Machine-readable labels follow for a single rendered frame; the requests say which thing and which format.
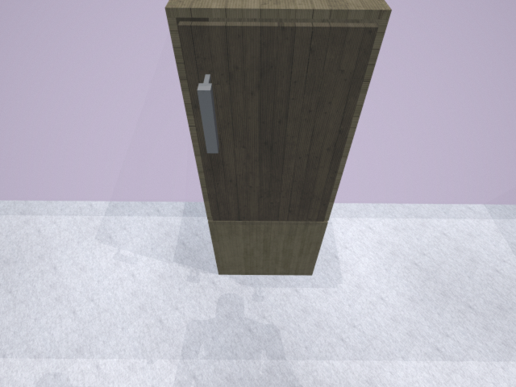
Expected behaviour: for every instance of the handle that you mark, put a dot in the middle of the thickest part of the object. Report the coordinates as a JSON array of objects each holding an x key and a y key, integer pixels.
[{"x": 206, "y": 103}]

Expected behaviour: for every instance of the cupboard door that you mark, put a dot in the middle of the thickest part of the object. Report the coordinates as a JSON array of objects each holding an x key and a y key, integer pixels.
[{"x": 284, "y": 96}]

